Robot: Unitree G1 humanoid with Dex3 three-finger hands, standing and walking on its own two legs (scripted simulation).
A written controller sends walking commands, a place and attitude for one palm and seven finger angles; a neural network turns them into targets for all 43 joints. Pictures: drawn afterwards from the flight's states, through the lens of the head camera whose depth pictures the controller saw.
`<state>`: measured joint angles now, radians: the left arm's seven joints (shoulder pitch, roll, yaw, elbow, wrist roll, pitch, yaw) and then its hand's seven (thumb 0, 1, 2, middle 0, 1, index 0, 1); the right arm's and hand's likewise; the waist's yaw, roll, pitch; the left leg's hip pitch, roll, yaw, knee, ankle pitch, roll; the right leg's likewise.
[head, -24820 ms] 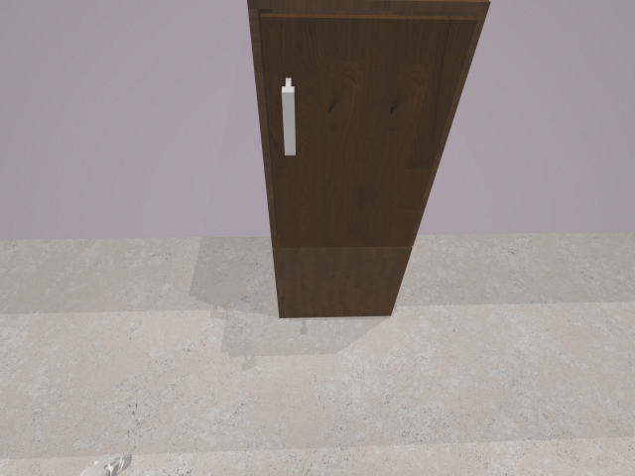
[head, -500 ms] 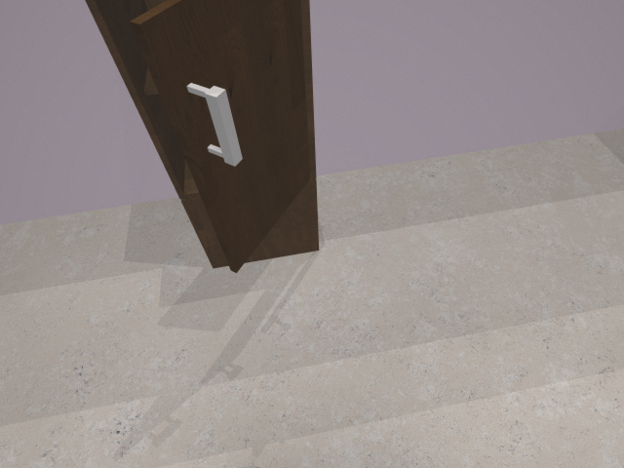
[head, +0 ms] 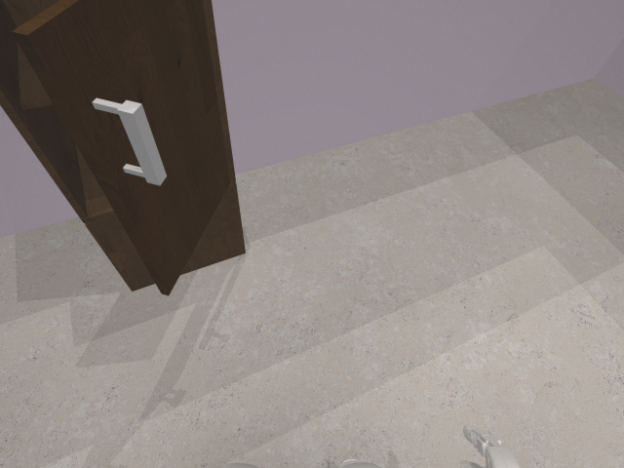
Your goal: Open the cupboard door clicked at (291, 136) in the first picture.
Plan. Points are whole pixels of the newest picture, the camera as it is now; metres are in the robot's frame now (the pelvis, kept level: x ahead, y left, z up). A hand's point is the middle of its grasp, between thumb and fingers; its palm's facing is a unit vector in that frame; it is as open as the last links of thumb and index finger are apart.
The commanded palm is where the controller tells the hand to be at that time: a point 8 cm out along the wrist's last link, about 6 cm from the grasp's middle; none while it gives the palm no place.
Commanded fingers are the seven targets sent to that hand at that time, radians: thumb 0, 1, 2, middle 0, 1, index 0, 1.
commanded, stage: walk to a spot facing it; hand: left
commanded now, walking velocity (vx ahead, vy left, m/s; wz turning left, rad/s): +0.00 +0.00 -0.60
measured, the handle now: (131, 143) +0.50 +0.31 +0.08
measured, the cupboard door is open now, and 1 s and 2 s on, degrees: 50 50 50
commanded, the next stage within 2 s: none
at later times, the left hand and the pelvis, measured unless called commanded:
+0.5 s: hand (228, 441) +0.16 +0.13 -0.15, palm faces -0.32 -0.91 -0.26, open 7.4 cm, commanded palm none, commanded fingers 0.00 0.90 0.90 -0.20 -0.30 -0.20 -0.30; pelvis +0.00 -0.03 +0.01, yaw -20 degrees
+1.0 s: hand (293, 341) +0.32 +0.05 -0.16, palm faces -0.58 -0.80 -0.15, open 7.4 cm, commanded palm none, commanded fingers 0.00 0.90 0.90 -0.20 -0.30 -0.20 -0.30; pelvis +0.13 -0.06 +0.02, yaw -37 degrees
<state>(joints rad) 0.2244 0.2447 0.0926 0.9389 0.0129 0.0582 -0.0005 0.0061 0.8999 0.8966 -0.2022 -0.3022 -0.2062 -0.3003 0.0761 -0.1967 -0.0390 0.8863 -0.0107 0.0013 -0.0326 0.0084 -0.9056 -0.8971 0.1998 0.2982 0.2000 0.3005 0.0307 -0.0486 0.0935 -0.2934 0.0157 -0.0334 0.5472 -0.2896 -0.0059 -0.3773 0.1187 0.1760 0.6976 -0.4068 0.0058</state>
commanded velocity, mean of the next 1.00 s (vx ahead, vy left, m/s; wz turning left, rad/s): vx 0.22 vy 0.00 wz -0.57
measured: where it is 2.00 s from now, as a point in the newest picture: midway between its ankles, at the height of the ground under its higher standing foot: (440, 391)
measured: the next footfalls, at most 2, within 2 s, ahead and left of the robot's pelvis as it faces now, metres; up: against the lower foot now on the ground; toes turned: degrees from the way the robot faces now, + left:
right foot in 0.34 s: +0.02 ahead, -0.15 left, +0.00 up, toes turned -19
left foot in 0.74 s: +0.17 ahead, +0.05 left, +0.00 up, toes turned -25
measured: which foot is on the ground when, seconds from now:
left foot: down 0.00-0.34, up 0.36-0.72, down 0.74-1.00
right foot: up 0.00-0.32, down 0.34-0.74, up 0.76-1.00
